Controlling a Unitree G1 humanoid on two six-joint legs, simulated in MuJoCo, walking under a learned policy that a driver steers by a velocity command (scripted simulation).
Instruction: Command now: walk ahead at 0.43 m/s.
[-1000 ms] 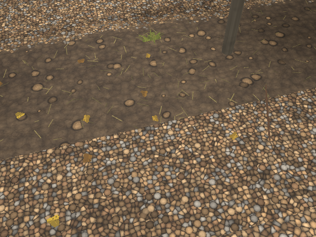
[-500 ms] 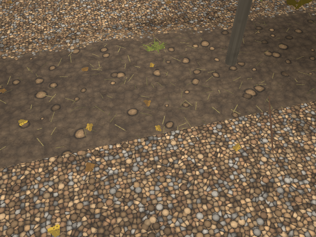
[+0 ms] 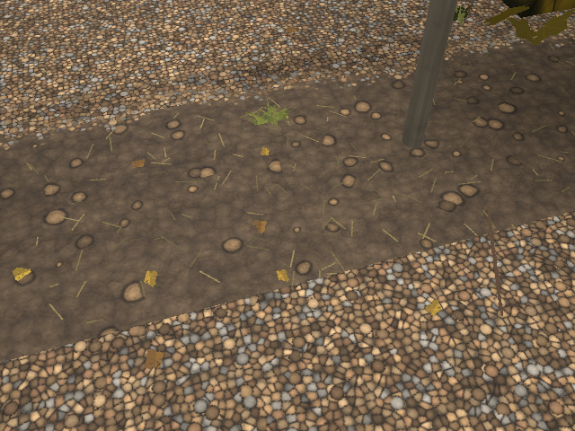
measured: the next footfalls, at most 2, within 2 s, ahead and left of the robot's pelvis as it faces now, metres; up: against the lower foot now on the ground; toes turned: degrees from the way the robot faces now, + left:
right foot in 0.10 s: +0.16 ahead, -0.13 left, +0.00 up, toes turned -1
left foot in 0.56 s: +0.46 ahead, +0.12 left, -0.18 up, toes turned +1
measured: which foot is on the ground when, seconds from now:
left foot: down 0.00-0.12, up 0.14-0.54, down 0.56-1.00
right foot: up 0.00-0.08, down 0.10-0.56, up 0.58-0.98, down 1.00-1.00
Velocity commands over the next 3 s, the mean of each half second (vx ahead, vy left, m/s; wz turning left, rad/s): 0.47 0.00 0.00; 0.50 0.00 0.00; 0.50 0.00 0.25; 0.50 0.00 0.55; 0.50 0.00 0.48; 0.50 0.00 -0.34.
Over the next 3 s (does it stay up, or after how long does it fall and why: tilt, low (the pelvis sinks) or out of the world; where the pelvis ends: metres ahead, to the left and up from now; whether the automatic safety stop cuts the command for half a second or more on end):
stays up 1.55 0.35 -0.19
